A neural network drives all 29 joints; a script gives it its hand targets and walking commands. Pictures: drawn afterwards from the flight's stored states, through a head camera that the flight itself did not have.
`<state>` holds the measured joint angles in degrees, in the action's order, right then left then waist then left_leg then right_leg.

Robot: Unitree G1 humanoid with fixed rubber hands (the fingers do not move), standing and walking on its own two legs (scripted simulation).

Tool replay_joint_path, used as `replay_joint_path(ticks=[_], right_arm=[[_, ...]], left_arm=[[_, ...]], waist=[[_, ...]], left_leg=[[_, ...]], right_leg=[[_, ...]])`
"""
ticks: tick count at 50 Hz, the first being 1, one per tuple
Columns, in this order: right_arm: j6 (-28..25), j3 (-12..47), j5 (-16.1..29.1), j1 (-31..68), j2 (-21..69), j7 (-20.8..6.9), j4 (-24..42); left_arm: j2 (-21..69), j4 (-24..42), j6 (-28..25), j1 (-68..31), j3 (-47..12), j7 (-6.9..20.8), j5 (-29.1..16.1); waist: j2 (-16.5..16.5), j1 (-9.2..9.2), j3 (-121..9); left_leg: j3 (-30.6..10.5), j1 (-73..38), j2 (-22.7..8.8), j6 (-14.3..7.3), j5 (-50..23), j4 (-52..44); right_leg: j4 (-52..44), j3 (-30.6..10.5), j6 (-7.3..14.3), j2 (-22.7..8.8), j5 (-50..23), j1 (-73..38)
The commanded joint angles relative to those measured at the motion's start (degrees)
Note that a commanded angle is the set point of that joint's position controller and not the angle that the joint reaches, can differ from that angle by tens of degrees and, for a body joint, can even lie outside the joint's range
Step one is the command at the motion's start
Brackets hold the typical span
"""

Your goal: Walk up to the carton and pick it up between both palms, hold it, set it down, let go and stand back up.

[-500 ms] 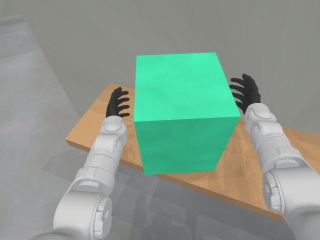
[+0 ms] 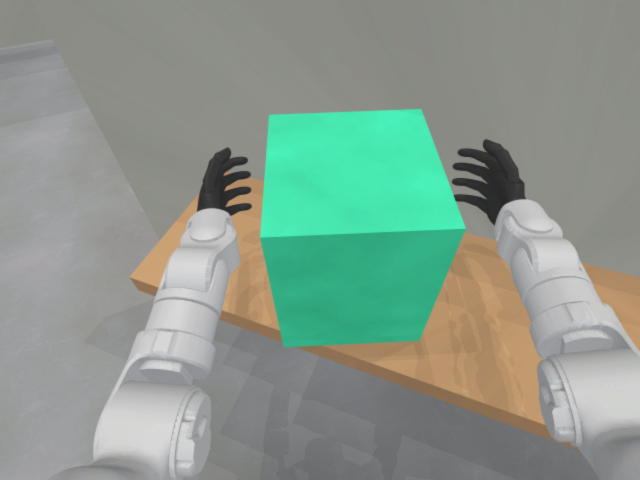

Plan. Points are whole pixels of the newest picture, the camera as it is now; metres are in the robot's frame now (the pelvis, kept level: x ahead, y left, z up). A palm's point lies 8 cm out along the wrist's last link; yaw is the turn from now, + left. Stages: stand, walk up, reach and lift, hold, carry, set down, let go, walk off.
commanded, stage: set down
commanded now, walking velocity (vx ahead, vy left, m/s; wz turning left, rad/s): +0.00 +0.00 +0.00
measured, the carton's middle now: (348, 234) +0.43 -0.02 +0.06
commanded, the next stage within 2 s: none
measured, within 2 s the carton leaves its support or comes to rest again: neither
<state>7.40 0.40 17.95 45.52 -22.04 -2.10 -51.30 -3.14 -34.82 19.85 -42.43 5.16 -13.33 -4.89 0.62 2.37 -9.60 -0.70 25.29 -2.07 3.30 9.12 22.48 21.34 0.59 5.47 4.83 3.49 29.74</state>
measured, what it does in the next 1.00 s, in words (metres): stands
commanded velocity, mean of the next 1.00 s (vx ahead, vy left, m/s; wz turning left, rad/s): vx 0.00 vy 0.00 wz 0.00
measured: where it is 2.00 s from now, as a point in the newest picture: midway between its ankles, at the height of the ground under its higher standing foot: outside the picture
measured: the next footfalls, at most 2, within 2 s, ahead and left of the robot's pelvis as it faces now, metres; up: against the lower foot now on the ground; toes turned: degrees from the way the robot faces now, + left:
none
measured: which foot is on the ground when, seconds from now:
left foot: down 0.00-1.00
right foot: down 0.00-1.00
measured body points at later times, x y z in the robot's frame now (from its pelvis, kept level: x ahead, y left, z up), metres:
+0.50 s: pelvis +0.02 +0.02 +0.01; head +0.04 +0.02 +0.46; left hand +0.39 +0.17 +0.14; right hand +0.41 -0.22 +0.13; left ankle +0.01 +0.16 -0.74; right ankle +0.06 -0.05 -0.74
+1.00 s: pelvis +0.02 +0.03 +0.01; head +0.01 +0.04 +0.46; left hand +0.36 +0.16 +0.12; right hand +0.36 -0.25 +0.12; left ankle +0.01 +0.16 -0.74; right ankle +0.06 -0.05 -0.74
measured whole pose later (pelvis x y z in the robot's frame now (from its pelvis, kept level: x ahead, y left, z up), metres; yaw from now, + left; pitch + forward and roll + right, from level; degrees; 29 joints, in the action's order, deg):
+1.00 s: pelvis +0.02 +0.03 +0.01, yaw -1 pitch +2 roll +1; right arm 13.4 -3.2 20.8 20.9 -28.7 -10.6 -28.3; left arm 0.5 -0.7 35.4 -16.3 -0.1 -13.2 -1.9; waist 1.6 -1.3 -4.6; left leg -0.9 9.5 -0.2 1.0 9.1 16.3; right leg 15.8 -1.8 3.4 3.8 3.7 14.2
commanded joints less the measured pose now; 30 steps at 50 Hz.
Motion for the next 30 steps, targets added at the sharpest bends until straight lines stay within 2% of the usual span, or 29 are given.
replay_joint_path(ticks=[1, 2, 3, 5, 6, 7, 8, 9, 10, 11, 12, 13, 14, 15, 16, 17, 18, 19, 20, 21, 22, 23, 24, 25, 26, 27, 28, 29, 30], right_arm=[[0.0, -2.9, 1.6, 31.2, -17.4, 0.6, 12.5], [0.9, -4.5, -1.1, 33.3, -11.1, 0.4, 14.6], [1.1, -2.2, -1.0, 27.2, -11.1, -0.7, 13.2], [0.8, -2.3, -0.2, 21.6, -9.7, -1.4, 14.6], [0.4, -3.9, 0.5, 23.9, -11.9, -1.8, 17.4], [0.7, -4.6, 1.6, 25.3, -13.0, -2.1, 18.9], [1.5, -6.4, 0.5, 25.9, -14.0, -2.5, 17.7], [2.9, -10.4, -0.3, 36.8, -16.4, -3.3, 16.1], [0.9, -2.1, 0.9, 12.1, -10.5, -3.7, 18.5], [-0.3, -5.9, 2.7, 14.8, -14.5, -3.4, 24.0], [-0.4, -5.0, 3.2, 12.4, -16.1, -2.7, 24.8], [0.7, -7.2, 3.9, 17.6, -20.8, -2.7, 29.2], [0.9, -7.3, 2.0, 17.8, -16.9, -2.0, 27.4], [2.6, -12.1, -1.3, 30.2, -19.3, -1.8, 24.0], [4.2, -9.5, -1.2, 22.3, -16.4, -2.4, 19.9], [4.7, -11.1, -2.7, 26.5, -15.3, -3.1, 19.7], [2.8, -4.8, -0.5, 13.1, -10.3, -3.8, 23.8], [-0.6, -1.0, 3.6, 4.0, -11.5, -3.1, 37.6], [-1.3, -0.1, 6.0, -4.5, -14.4, -2.2, 39.1], [-0.1, -6.1, 4.5, 13.8, -20.2, -1.4, 41.6], [0.2, -8.4, 4.3, 8.2, -21.5, -1.4, 38.3], [-0.4, -6.4, 3.0, -3.5, -19.4, -1.4, 36.8], [1.9, -11.4, 1.5, 17.6, -22.0, -1.0, 36.2], [3.6, -11.2, -1.2, 8.7, -18.4, -1.7, 26.1], [5.1, -11.1, -1.7, 22.5, -17.1, -2.1, 29.7], [3.7, -6.9, -0.1, 2.0, -15.6, -3.5, 32.9], [1.8, -6.1, 3.4, 2.7, -17.8, -4.2, 41.8], [1.0, -3.0, 5.9, -6.7, -17.7, -4.2, 40.9], [0.3, -3.6, 7.2, -4.9, -19.2, -3.6, 42.8]], left_arm=[[-10.5, 13.6, 3.4, -22.9, 4.5, 0.8, 2.4], [-8.4, 14.2, 3.9, -28.7, 4.8, 0.8, 2.1], [-7.0, 11.9, 4.5, -22.8, 4.9, 0.6, 3.3], [-4.6, 21.9, 6.6, -20.1, 4.7, 0.3, 4.0], [-5.5, 28.0, 6.4, -21.7, 2.3, 0.4, 2.2], [-4.9, 28.5, 6.8, -22.7, 0.5, -0.2, 1.2], [-5.4, 26.9, 7.4, -24.9, 0.1, -0.1, 0.9], [-6.7, 24.7, 7.2, -35.0, -1.2, -1.3, -1.5], [-1.9, 27.8, 8.3, -9.8, 2.1, -1.0, 3.1], [-3.0, 37.0, 9.1, -13.3, 0.0, -0.2, 1.2], [-3.0, 41.0, 10.0, -11.0, -1.5, 0.2, 1.7], [-6.6, 42.4, 9.6, -14.3, -1.9, 0.4, 0.4], [-4.4, 40.8, 9.9, -17.5, -2.1, 0.5, 1.4], [-6.7, 33.6, 11.0, -29.8, -1.3, 0.3, 0.7], [-4.3, 29.7, 11.5, -21.0, -0.8, 0.1, 1.6], [-6.5, 28.5, 11.4, -25.7, 0.0, 0.0, 2.0], [-2.6, 32.6, 12.1, -11.5, -0.9, 0.0, 2.3], [-0.9, 50.5, 12.5, 0.7, -0.7, 0.4, 3.5], [1.7, 53.4, 13.7, 11.6, -2.5, 1.5, 3.6], [-4.7, 53.8, 13.0, -7.6, -2.3, 1.6, 1.2], [-4.4, 50.5, 12.5, -1.9, -2.0, 1.7, 0.5], [-1.8, 49.4, 14.6, 9.0, 1.2, 2.5, 4.8], [-6.7, 44.5, 15.4, -12.3, 2.0, 1.9, 3.8], [-4.1, 35.3, 15.7, -5.2, 2.4, 1.7, 5.6], [-7.2, 33.5, 15.5, -16.8, 3.5, 1.3, 4.3], [-4.4, 42.0, 15.8, 1.9, 4.5, 1.0, 6.5], [-3.4, 53.9, 16.7, 4.3, 2.0, 0.8, 4.7], [1.2, 56.3, 16.6, 13.4, -2.0, 1.0, 3.8], [1.7, 56.0, 15.6, 13.2, -3.0, 1.9, 4.1]], waist=[[10.8, -0.57, -23.3], [11.9, -1.20, -23.5], [9.8, -0.51, -19.5], [5.8, 0.67, -21.7], [3.0, 0.04, -25.1], [2.3, -1.17, -28.0], [1.0, -1.62, -27.6], [0.0, -4.01, -29.6], [1.6, 1.77, -24.8], [0.5, -1.47, -31.5], [-0.1, -2.60, -29.8], [1.3, -4.21, -33.0], [-0.9, -5.44, -31.9], [1.3, -7.19, -29.7], [2.0, -5.78, -20.9], [1.7, -4.45, -19.1], [4.8, -2.11, -18.3], [4.5, 0.30, -28.6], [5.2, -2.70, -28.1], [4.6, -5.91, -32.2], [4.6, -8.35, -30.5], [7.1, -7.92, -26.2], [3.8, -6.66, -21.7], [5.8, -6.85, -12.9], [7.7, -3.99, -13.6], [7.7, -1.68, -13.4], [5.8, -0.58, -20.2], [5.1, -2.22, -21.1], [5.0, -3.71, -23.7]], left_leg=[[-0.5, 5.1, 2.7, -3.9, 0.5, -2.9], [0.2, 6.3, 3.0, -4.4, 3.2, -3.4], [0.0, 5.6, 2.9, -4.8, 2.6, -3.0], [-0.2, -2.1, 2.9, -4.0, -1.1, -3.1], [0.1, -4.6, 2.4, -3.0, -2.4, -3.4], [-0.4, -6.0, 2.0, -2.5, -3.7, -2.8], [-0.2, -4.6, 2.3, -2.3, -1.9, -2.5], [0.0, -2.2, 2.8, -2.3, 2.8, -2.8], [0.1, -6.4, 2.4, -2.4, -5.1, -2.5], [0.1, -10.1, 2.7, -1.7, -7.7, -2.9], [-0.2, -11.1, 3.0, -1.5, -10.3, -3.6], [-0.4, -10.9, 3.0, -0.8, -9.9, -3.2], [-0.5, -9.7, 3.5, -0.9, -10.8, -3.2], [0.0, -3.7, 3.3, -1.4, -1.5, -3.0], [-0.6, -2.9, 3.3, -2.8, 2.1, -4.8], [0.3, -1.8, 3.3, -3.6, 6.5, -4.9], [-0.2, -4.8, 3.0, -4.1, 0.4, -4.6], [-0.1, -14.9, 3.3, -2.9, -12.3, -4.1], [-1.2, -19.9, 3.2, -1.6, -22.3, -3.9], [-0.7, -15.8, 4.0, -0.3, -22.3, -2.2], [-0.9, -14.0, 3.5, 0.2, -20.4, -2.6], [-1.6, -14.7, 3.4, -0.1, -21.6, -3.9], [-0.3, -5.1, 3.7, -1.3, -9.9, -5.3], [-0.2, -3.0, 3.7, -3.7, -2.3, -6.7], [0.4, 0.4, 3.6, -4.7, 4.9, -6.6], [0.5, -7.3, 3.3, -5.0, -2.9, -6.6], [0.4, -13.4, 3.2, -3.8, -9.3, -6.5], [-0.8, -18.8, 2.8, -3.2, -16.4, -6.4], [-1.5, -19.1, 3.1, -1.6, -20.6, -5.5]], right_leg=[[0.8, -8.6, -7.6, -4.2, -6.9, -35.8], [-0.9, -8.7, -7.6, -5.0, 0.5, -35.3], [-0.8, -7.9, -6.8, -4.7, 4.7, -34.0], [-1.9, -6.9, -6.8, -3.8, 4.1, -32.5], [-1.9, -6.1, -6.5, -3.8, -0.2, -31.7], [-0.8, -5.5, -6.1, -3.5, -5.2, -31.8], [-0.3, -5.5, -6.4, -3.3, -2.3, -29.7], [-0.3, -4.6, -5.9, -3.5, 4.7, -24.5], [-1.1, -5.6, -6.3, -3.6, -2.1, -30.7], [-0.8, -5.4, -6.0, -3.0, -11.5, -33.0], [0.0, -5.5, -6.4, -3.0, -19.3, -36.3], [0.6, -5.0, -6.3, -3.1, -21.4, -36.4], [0.6, -5.1, -6.5, -3.2, -23.0, -36.3], [0.1, -5.8, -6.6, -4.2, -12.4, -31.1], [-1.8, -5.1, -6.5, -3.9, -1.9, -28.7], [-2.6, -5.5, -6.0, -4.3, 7.5, -24.3], [-2.8, -5.9, -5.9, -4.3, 2.7, -28.9], [-1.6, -5.8, -6.6, -3.3, -16.6, -38.4], [0.5, -4.0, -7.0, -2.1, -36.5, -44.0], [2.8, -3.3, -7.2, -1.6, -41.1, -42.2], [2.6, -3.5, -7.9, -3.2, -41.7, -43.0], [0.6, -3.3, -7.2, -2.1, -40.7, -44.6], [0.0, -4.4, -6.9, -3.3, -28.3, -37.7], [-1.7, -4.8, -6.7, -3.4, -11.7, -32.9], [-2.2, -5.8, -6.5, -4.4, 1.7, -28.8], [-4.4, -5.4, -6.2, -3.4, 1.1, -31.5], [-3.6, -4.3, -5.8, -2.7, -9.4, -35.1], [-1.7, -2.9, -5.3, -2.0, -23.8, -40.2], [-0.1, -3.8, -5.8, -2.1, -34.9, -43.8]])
